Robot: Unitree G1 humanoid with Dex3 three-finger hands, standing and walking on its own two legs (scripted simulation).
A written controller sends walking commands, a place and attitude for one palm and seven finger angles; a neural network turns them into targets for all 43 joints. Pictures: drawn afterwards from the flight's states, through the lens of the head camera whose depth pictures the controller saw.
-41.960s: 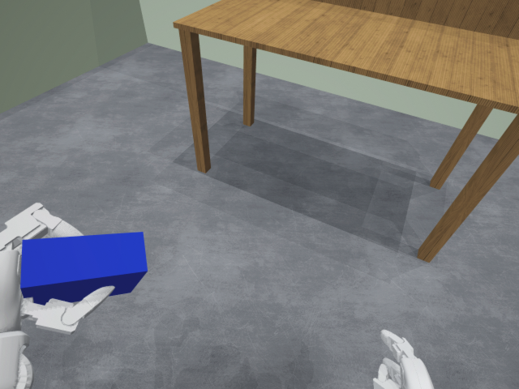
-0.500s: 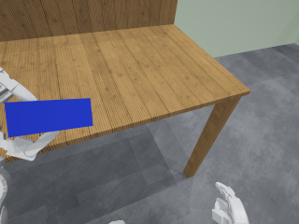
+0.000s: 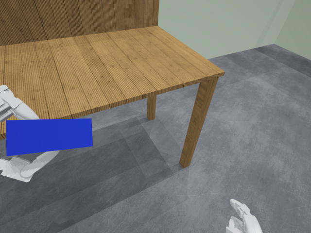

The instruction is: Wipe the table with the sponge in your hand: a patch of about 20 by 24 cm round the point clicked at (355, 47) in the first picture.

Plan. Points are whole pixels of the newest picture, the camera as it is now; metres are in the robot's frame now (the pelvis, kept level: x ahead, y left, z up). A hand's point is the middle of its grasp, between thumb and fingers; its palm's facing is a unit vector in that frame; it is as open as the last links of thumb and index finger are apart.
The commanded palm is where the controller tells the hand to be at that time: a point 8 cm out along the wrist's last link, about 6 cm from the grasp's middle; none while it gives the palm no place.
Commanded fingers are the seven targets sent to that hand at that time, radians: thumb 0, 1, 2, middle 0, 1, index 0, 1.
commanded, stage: stop stepping back and stand still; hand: left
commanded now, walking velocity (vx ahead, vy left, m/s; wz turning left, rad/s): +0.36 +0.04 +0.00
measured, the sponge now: (60, 135) +0.23 +0.19 +0.22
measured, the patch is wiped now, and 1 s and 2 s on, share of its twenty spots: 0.95 0.95 0.95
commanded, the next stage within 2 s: stand and wait in 1.00 s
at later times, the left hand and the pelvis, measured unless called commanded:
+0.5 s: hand out of the picture +0.07 +0.18 +0.26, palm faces +0.42 -0.82 -0.39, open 9.0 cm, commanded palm +0.03 +0.23 +0.27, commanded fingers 0.00 0.10 1.30 -1.20 -1.60 -1.20 -1.60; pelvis -0.14 -0.05 +0.01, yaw -1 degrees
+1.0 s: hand out of the picture +0.01 +0.16 +0.27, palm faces +0.48 -0.79 -0.39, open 9.0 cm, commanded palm -0.03 +0.21 +0.27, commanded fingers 0.00 0.10 1.30 -1.20 -1.60 -1.20 -1.60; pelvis -0.18 -0.07 +0.01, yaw +2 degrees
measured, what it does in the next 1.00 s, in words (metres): walks backwards: left foot, then right foot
